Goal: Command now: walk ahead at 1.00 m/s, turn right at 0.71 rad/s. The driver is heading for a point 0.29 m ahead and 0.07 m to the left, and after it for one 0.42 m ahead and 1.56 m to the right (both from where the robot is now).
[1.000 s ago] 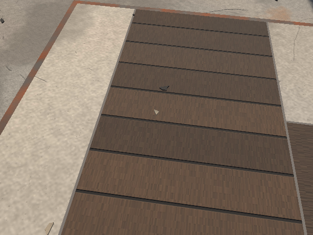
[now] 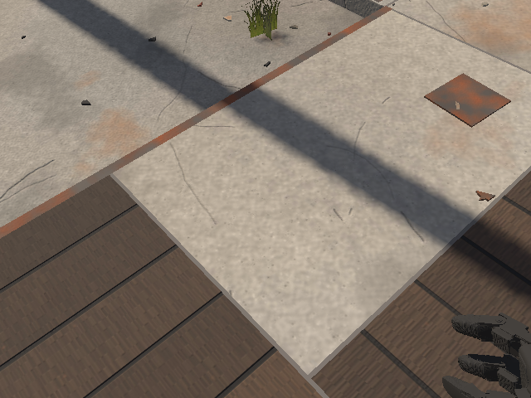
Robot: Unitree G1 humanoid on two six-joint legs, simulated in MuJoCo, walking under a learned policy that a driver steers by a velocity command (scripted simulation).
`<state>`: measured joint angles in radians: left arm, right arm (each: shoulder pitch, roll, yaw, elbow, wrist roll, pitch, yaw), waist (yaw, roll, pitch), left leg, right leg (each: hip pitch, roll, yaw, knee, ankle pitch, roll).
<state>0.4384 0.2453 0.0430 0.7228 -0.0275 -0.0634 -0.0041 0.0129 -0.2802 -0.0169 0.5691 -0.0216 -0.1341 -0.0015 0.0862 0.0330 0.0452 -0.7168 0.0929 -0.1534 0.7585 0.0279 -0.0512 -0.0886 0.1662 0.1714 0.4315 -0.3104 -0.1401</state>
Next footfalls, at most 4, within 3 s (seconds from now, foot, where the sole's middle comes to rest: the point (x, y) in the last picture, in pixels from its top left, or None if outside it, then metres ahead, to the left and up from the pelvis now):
0.14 left None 0.36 0.18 -0.77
0.64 right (370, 326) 0.69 -0.15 -0.77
1.08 left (407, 204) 1.11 -0.29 -0.77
1.54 right None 1.01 -0.75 -0.77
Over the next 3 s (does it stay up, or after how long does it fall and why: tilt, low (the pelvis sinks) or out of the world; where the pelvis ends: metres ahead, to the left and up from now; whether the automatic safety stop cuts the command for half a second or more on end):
stays up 0.52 -1.68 -0.03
